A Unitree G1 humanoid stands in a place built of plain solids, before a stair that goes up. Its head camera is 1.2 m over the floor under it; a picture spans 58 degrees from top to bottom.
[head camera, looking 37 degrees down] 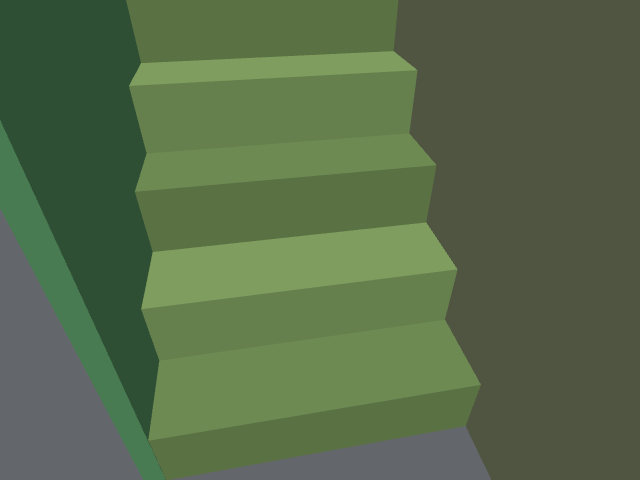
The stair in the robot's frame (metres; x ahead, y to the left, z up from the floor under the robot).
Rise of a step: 0.20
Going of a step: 0.23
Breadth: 0.85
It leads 10 degrees to the left of straight ahead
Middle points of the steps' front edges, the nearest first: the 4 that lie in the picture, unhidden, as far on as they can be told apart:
0.61 -0.01 0.20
0.84 0.03 0.41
1.07 0.07 0.61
1.30 0.12 0.82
